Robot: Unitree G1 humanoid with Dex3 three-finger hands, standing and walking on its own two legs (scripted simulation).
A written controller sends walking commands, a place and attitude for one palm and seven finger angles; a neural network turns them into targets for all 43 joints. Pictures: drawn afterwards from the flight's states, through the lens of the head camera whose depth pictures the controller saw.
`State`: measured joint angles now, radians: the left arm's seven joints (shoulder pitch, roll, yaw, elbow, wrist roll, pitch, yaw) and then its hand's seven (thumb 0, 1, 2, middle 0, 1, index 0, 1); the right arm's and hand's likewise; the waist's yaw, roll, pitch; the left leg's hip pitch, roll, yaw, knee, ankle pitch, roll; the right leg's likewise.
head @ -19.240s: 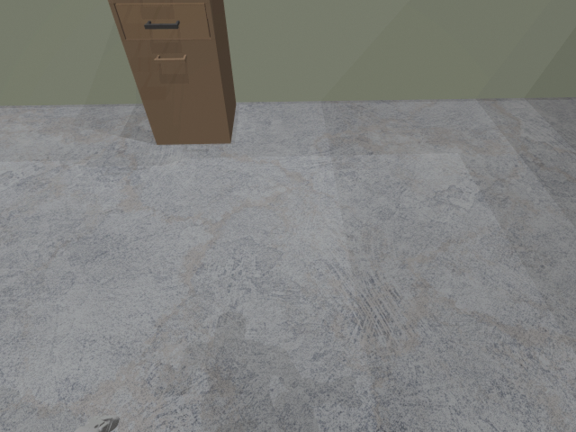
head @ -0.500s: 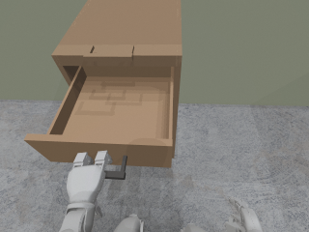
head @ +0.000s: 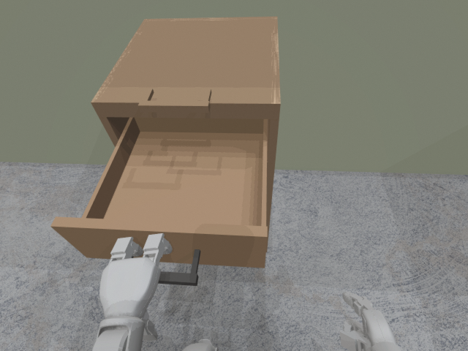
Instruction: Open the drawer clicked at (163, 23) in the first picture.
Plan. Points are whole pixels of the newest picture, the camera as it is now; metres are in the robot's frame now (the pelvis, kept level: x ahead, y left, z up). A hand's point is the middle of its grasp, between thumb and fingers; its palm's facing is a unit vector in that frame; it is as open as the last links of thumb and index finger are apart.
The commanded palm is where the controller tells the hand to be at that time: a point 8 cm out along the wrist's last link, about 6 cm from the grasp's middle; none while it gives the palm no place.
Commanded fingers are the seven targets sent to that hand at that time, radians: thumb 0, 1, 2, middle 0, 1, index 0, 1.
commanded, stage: lift the hand off the handle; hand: left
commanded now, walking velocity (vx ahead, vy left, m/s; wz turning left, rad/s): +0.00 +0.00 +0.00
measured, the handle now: (160, 265) +0.27 +0.17 -0.04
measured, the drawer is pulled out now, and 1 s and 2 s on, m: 0.30 0.30 0.30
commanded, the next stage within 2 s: draw the hand back to the body in 1.62 s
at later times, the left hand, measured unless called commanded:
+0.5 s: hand (145, 281) +0.23 +0.17 +0.02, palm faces +0.04 -0.15 -0.99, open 13.8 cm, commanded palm +0.20 +0.17 +0.08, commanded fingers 0.00 -0.50 0.30 -0.30 -1.20 -0.30 -1.20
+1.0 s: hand (135, 272) +0.23 +0.17 +0.06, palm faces +0.04 -0.15 -0.99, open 13.8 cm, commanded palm +0.20 +0.17 +0.12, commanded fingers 0.00 -0.50 0.30 -0.30 -1.20 -0.30 -1.20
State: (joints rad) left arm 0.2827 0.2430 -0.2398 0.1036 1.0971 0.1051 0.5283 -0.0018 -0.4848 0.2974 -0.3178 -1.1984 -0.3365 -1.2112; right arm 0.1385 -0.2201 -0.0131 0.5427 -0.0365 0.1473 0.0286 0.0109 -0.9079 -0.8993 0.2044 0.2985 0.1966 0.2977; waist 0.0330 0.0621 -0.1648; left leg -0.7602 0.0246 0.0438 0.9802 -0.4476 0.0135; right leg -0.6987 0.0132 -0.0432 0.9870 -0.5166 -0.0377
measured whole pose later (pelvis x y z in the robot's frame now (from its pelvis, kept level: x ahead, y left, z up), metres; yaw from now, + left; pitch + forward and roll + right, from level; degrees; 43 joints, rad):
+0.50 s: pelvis +0.00 -0.01 +0.02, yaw +0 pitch +10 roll +1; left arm 0.30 0.27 -0.24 0.00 1.07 0.09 0.44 0.00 -0.49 0.30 -0.32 -1.20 -0.32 -1.20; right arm 0.13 -0.22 -0.01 0.54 -0.03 0.14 0.04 0.01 -0.91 -0.90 0.20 0.30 0.20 0.30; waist 0.05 0.07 -0.14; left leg -0.64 0.02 0.04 0.87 -0.40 0.00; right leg -0.58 0.02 -0.04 0.90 -0.48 -0.05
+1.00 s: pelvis +0.00 -0.02 +0.03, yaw +0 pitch +7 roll +1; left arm 0.32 0.31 -0.19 -0.09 1.02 0.08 0.35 0.00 -0.49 0.30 -0.32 -1.20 -0.32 -1.20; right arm 0.12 -0.23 -0.01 0.56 -0.02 0.12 0.02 0.01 -0.91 -0.90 0.20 0.30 0.20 0.30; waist 0.07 0.07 -0.11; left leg -0.51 0.02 0.04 0.75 -0.35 -0.01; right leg -0.47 0.02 -0.04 0.79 -0.44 -0.06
